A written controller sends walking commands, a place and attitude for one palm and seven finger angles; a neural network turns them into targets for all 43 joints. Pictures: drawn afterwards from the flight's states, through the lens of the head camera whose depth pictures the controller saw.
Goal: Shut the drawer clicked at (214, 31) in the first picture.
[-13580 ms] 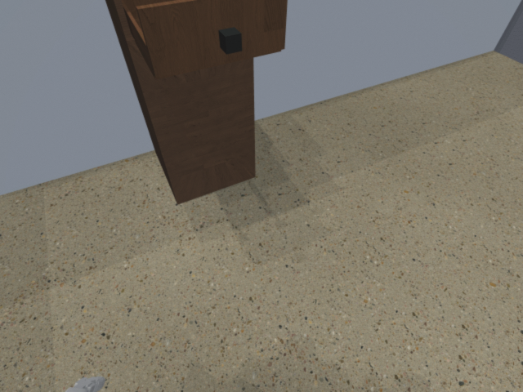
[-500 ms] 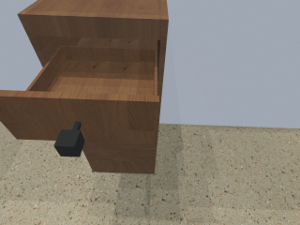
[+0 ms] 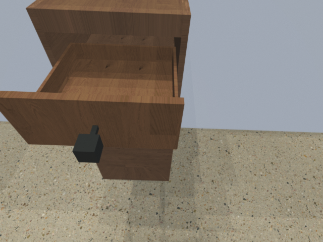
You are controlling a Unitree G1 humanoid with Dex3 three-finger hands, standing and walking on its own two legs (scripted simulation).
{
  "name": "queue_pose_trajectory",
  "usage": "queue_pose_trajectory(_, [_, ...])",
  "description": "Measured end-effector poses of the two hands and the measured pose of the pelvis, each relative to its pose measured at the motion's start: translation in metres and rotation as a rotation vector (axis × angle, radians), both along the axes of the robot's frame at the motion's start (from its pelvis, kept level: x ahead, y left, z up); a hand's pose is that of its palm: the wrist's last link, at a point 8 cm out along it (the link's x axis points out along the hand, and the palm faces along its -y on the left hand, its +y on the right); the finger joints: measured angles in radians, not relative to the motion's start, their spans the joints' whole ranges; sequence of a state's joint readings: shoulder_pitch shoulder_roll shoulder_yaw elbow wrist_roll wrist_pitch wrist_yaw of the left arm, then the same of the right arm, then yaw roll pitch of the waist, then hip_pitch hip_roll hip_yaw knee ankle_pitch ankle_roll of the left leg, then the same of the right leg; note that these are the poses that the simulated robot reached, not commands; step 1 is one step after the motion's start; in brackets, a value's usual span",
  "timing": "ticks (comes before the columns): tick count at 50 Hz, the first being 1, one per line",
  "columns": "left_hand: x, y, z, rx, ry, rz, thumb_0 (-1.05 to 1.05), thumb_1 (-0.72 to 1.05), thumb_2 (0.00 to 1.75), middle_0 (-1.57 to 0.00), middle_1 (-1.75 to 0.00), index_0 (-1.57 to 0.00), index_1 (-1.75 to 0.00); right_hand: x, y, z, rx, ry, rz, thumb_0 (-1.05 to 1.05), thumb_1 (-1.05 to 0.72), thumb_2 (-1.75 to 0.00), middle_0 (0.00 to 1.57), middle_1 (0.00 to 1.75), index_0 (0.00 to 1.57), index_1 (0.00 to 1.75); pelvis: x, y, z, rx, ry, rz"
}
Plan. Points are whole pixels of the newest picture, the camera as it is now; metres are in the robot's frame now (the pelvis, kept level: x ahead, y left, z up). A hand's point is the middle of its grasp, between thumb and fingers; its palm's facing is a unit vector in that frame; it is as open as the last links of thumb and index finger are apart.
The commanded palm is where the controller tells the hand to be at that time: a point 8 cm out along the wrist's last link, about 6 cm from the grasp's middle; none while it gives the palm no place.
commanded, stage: look again from close up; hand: left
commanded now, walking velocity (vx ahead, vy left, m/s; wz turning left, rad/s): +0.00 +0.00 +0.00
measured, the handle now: (91, 140) +0.30 +0.18 +0.12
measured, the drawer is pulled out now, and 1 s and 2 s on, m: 0.28 0.28 0.28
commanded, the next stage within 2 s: raise the hand and make a fist in 0.56 s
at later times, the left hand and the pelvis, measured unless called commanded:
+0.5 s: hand out of the picture -0.03 +0.15 -0.18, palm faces +0.03 -0.99 -0.16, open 7.4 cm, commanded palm none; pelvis +0.00 +0.00 +0.00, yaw +0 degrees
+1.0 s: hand (115, 219) +0.17 +0.11 +0.02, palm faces -0.03 -1.00 +0.02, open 6.4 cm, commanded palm +0.10 +0.20 +0.00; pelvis -0.02 -0.03 -0.05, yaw +1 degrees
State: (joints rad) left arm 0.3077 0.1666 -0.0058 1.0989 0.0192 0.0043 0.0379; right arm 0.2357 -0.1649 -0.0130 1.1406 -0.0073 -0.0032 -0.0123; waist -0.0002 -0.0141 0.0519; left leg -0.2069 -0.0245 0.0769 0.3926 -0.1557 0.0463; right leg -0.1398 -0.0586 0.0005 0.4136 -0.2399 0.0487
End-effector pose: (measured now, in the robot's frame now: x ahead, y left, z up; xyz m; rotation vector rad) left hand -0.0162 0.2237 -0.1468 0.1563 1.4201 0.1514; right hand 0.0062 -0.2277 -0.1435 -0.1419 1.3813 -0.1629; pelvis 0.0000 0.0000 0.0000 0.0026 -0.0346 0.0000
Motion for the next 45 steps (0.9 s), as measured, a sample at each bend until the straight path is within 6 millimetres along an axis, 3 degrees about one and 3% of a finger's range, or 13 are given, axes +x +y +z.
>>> queue_pose_trajectory(18, [-0.012, -0.021, -0.004, -0.041, 0.012, 0.016, 0.01, 0.91, 0.9, -0.2, -0.3, -0.2, -0.3, -0.011, 0.007, -0.001, 0.012, 0.009, -0.027, 0.0, -0.92, -0.9, 0.2, 0.3, 0.2, 0.3, -0.002, -0.002, -0.001, 0.0, 0.002, -0.002])
queue_pose_trajectory(34, [-0.013, -0.023, -0.005, -0.033, 0.007, 0.011, 0.01, 0.91, 0.9, -0.2, -0.3, -0.2, -0.3, -0.014, 0.003, -0.002, 0.012, 0.01, -0.026, 0.0, -0.92, -0.9, 0.2, 0.3, 0.2, 0.3, -0.004, -0.006, -0.002, -0.008, 0.004, -0.002])
queue_pose_trajectory(36, [0.015, -0.013, 0.011, 0.006, -0.15, 0.075, 0.02, 0.93, 0.9, -0.21, -0.3, -0.2, -0.3, -0.005, -0.002, 0.002, -0.016, -0.088, -0.011, 0.01, -0.92, -0.9, 0.2, 0.3, 0.21, 0.3, -0.006, -0.006, -0.004, -0.006, 0.0, 0.005])
queue_pose_trajectory(38, [0.054, 0.004, 0.045, 0.102, -0.419, 0.093, 0.04, 0.97, 0.9, -0.22, -0.31, -0.21, -0.31, 0.013, -0.01, 0.009, -0.043, -0.25, -0.003, 0.01, -0.93, -0.9, 0.2, 0.3, 0.21, 0.3, -0.005, -0.009, -0.008, 0.005, 0.007, 0.016])
queue_pose_trajectory(40, [0.095, 0.008, 0.087, 0.137, -0.692, 0.088, 0.05, 0.98, 0.9, -0.23, -0.33, -0.23, -0.33, 0.036, -0.018, 0.015, -0.059, -0.401, 0.02, 0.01, -0.92, -0.9, 0.2, 0.3, 0.21, 0.3, -0.008, -0.009, -0.012, 0.003, 0.008, 0.036])
queue_pose_trajectory(43, [0.15, -0.006, 0.144, 0.099, -1.088, 0.028, 0.04, 0.97, 0.9, -0.26, -0.37, -0.25, -0.37, 0.078, -0.029, 0.025, -0.074, -0.599, 0.065, 0.01, -0.92, -0.9, 0.2, 0.3, 0.21, 0.3, -0.013, -0.011, -0.02, -0.004, 0.033, 0.046])
queue_pose_trajectory(45, [0.171, -0.024, 0.167, 0.003, -1.307, -0.023, 0.03, 0.96, 0.9, -0.28, -0.4, -0.28, -0.4, 0.106, -0.036, 0.035, -0.079, -0.709, 0.09, 0.01, -0.92, -0.9, 0.2, 0.3, 0.2, 0.3, -0.016, -0.015, -0.028, -0.003, 0.065, 0.034])
